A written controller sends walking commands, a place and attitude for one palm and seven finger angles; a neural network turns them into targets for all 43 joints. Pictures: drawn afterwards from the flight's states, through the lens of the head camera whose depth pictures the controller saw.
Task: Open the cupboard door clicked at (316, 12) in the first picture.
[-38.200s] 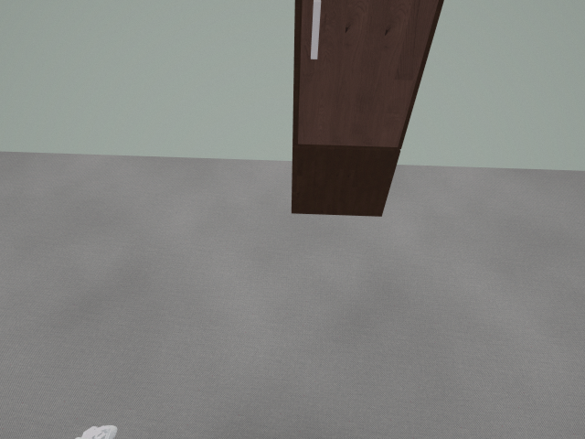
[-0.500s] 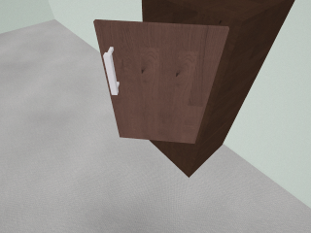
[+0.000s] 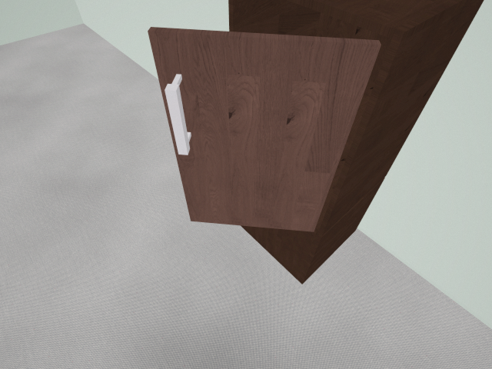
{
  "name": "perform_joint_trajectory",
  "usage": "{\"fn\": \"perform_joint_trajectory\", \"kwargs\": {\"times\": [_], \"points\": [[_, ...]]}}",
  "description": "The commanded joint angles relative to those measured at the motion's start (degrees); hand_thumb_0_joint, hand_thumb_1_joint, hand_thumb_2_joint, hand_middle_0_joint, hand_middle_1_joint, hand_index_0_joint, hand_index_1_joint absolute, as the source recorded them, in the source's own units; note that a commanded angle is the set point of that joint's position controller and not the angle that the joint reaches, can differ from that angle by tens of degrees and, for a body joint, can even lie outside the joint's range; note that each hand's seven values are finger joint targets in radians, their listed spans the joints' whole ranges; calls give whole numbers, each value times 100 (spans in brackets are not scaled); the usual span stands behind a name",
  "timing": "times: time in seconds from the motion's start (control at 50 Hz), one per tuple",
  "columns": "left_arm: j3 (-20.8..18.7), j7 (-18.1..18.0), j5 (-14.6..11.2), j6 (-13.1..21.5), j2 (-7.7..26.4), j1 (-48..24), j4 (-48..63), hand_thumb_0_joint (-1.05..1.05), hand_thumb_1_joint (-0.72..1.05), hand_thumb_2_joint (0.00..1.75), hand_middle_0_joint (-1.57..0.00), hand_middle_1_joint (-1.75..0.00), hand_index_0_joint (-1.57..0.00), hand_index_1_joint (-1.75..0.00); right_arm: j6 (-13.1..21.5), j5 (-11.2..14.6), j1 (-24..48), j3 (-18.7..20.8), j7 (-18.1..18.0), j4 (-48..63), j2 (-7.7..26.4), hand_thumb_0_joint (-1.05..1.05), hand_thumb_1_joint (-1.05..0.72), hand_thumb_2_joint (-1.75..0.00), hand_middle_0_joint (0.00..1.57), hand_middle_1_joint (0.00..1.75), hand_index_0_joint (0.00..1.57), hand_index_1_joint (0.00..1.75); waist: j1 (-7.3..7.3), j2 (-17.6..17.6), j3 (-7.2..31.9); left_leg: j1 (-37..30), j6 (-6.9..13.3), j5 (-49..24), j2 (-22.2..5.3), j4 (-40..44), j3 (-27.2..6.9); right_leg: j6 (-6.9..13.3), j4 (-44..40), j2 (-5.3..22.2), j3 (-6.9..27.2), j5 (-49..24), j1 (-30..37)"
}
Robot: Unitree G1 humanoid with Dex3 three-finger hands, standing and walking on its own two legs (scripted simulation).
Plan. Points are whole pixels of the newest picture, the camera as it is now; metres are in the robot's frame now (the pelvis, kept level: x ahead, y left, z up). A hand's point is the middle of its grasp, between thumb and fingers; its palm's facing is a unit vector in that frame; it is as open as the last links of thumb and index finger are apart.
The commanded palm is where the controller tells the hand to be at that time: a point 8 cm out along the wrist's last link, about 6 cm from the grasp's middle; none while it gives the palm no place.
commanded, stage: come to a stop and stand still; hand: left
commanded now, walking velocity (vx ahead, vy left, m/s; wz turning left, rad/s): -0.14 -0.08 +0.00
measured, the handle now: (181, 116) +0.56 +0.17 +0.10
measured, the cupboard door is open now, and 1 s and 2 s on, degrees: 42 42 42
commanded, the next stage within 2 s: look again from close up in 0.80 s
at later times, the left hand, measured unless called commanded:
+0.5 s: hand out of the picture +0.06 +0.19 -0.16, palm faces -0.04 -0.97 -0.25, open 7.4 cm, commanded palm none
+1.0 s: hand out of the picture +0.00 +0.20 -0.16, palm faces -0.02 -0.97 -0.23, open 7.4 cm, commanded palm none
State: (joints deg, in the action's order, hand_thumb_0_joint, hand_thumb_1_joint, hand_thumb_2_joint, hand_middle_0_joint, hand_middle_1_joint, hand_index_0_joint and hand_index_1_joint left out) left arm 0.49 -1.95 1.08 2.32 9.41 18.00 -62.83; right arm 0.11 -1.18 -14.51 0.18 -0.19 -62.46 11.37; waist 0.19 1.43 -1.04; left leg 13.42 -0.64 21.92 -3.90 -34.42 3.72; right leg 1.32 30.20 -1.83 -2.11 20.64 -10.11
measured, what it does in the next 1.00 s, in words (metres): stands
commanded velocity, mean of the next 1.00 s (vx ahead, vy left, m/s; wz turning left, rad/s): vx -0.03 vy -0.02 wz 0.00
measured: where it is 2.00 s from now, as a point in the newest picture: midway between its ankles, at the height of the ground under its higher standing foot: outside the picture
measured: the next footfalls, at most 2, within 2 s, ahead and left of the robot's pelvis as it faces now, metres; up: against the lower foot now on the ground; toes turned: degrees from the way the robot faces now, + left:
none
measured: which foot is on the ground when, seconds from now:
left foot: down 0.00-1.00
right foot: down 0.00-1.00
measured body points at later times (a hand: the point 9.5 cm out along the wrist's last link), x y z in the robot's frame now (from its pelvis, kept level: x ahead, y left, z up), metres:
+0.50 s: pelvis -0.02 +0.01 +0.00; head +0.01 +0.00 +0.45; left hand +0.06 +0.24 -0.14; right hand +0.01 -0.22 -0.16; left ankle -0.04 +0.12 -0.73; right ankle -0.05 -0.10 -0.73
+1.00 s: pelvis -0.02 +0.00 +0.01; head +0.01 +0.00 +0.46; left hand +0.01 +0.25 -0.15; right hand +0.01 -0.24 -0.14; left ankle -0.04 +0.12 -0.73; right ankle -0.05 -0.10 -0.73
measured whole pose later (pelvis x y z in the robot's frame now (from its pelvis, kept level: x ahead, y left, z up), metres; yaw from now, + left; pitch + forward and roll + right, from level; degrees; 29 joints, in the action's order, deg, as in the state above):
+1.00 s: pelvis -0.02 +0.00 +0.01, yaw -1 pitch +0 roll +1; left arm 0.3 -1.1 0.5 0.5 12.8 13.9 -62.5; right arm 0.8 -1.0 -11.6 -0.4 -1.0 -63.9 11.3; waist -0.3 -1.1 -2.7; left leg 9.7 -0.1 15.5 -1.7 -25.5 5.7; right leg 0.9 26.6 0.5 -2.4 17.2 -9.3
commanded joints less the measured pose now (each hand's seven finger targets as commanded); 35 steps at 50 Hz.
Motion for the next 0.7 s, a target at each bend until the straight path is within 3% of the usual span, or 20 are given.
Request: {"fn": "perform_joint_trajectory", "kwargs": {"times": [0.0,0.02,0.04,0.06,0.08,0.1,0.2,0.3,0.34,0.38,0.4,0.44,0.5,0.64,0.68], "points": [[-179,-157,-110,151,785,204,342,0,90,90,-20,-30,-20,-30,268,37,-699,83,-84,285,489,0,-90,-90,20,30,20,30,142,855,808,-796,345,-4752,-508,343,-444,145,603,731,288,-3826,221],[-170,-174,-123,93,723,216,330,0,90,90,-20,-30,-20,-30,240,63,-642,108,-139,330,556,0,-90,-90,20,30,20,30,85,1034,785,-1050,458,-5728,-712,361,-580,64,569,548,110,-2510,-3],[-148,-183,-114,22,608,183,357,0,90,90,-20,-30,-20,-30,199,69,-563,134,-182,393,634,0,-90,-90,20,30,20,30,55,834,504,-1028,536,-5928,-868,458,-675,43,468,414,15,-1405,-242],[-148,-181,-92,-42,516,145,406,0,90,90,-20,-30,-20,-30,163,65,-552,167,-210,457,659,0,-90,-90,20,30,20,30,52,609,239,-920,572,-5894,-924,534,-727,32,432,359,-33,-958,-378],[-157,-172,-65,-79,483,142,452,0,90,90,-20,-30,-20,-30,139,54,-501,177,-230,482,613,0,-90,-90,20,30,20,30,17,485,-76,-767,591,-5916,-917,559,-678,43,400,370,-52,-1005,-481],[-196,-165,-47,-125,488,208,500,0,90,90,-20,-30,-20,-30,106,44,-506,216,-247,524,626,0,-90,-90,20,30,20,30,9,407,-89,-749,574,-5702,-894,528,-652,43,423,399,-34,-1237,-533],[-317,-124,-14,-211,628,183,811,0,90,90,-20,-30,-20,-30,27,14,-455,299,-282,699,565,0,-90,-90,20,30,20,30,20,135,321,-466,531,-4119,-677,428,-498,95,579,570,176,-2410,-365],[-311,-96,1,-245,731,66,933,0,90,90,-20,-30,-20,-30,28,-3,-246,222,-217,774,343,0,-90,-90,20,30,20,30,-26,-115,309,111,365,-2156,-327,452,-303,188,240,785,497,-2386,-134],[-288,-87,-2,-224,811,-37,914,0,90,90,-20,-30,-20,-30,19,6,-188,182,-187,758,286,0,-90,-90,20,30,20,30,16,-505,343,41,262,-1671,-180,356,-136,222,45,916,641,-2414,-189],[-240,-80,-15,-195,823,-192,913,0,90,90,-20,-30,-20,-30,8,9,-160,145,-160,698,208,0,-90,-90,20,30,20,30,55,-626,189,-49,223,-1180,-100,492,-127,236,-261,966,718,-1922,-366],[-228,-71,-19,-195,840,-266,904,0,90,90,-20,-30,-20,-30,4,3,-130,133,-144,671,239,0,-90,-90,20,30,20,30,54,-628,24,-37,211,-1076,-89,542,-127,215,-356,959,732,-1688,-504],[-209,-54,-30,-195,860,-378,896,0,90,90,-20,-30,-20,-30,23,-2,-106,112,-126,604,282,0,-90,-90,20,30,20,30,52,-313,-158,-59,222,-1164,-150,786,-224,160,-438,836,682,-1338,-590],[-190,-43,-35,-162,887,-338,822,0,90,90,-20,-30,-20,-30,74,8,-74,97,-120,503,395,0,-90,-90,20,30,20,30,0,-158,-81,-118,240,-1367,-217,953,-291,100,-474,768,605,-1424,-351],[-210,-20,-38,-104,987,-340,657,0,90,90,-20,-30,-20,-30,133,23,-18,86,-134,345,540,0,-90,-90,20,30,20,30,-20,-103,38,-315,233,-1592,-255,1089,-296,114,-586,806,575,-1747,-121],[-199,-15,-29,-98,973,-327,602,0,90,90,-20,-30,-20,-30,129,34,40,84,-138,294,527,0,-90,-90,20,30,20,30,-29,-159,-82,-336,238,-1523,-261,1141,-309,107,-672,793,558,-1685,-163]]}}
